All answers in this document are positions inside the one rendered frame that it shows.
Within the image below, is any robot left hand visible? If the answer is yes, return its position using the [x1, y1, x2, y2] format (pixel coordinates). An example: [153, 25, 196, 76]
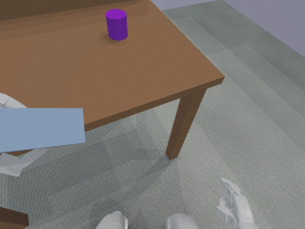
[0, 93, 49, 177]

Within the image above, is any left robot thigh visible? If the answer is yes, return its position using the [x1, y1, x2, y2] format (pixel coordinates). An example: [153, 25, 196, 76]
[96, 213, 129, 229]

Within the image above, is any robot right hand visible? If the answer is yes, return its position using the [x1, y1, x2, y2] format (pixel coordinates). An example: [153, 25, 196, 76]
[216, 177, 254, 229]

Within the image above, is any sponge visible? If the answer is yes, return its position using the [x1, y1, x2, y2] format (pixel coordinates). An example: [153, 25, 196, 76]
[0, 108, 86, 154]

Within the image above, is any table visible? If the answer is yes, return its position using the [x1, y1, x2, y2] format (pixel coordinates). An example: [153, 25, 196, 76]
[0, 0, 225, 229]

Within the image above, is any right robot thigh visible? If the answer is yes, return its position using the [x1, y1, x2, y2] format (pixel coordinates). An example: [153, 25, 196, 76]
[166, 213, 201, 229]

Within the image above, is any robot thigh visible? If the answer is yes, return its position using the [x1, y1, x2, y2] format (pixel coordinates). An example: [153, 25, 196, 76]
[96, 213, 129, 229]
[166, 213, 201, 229]

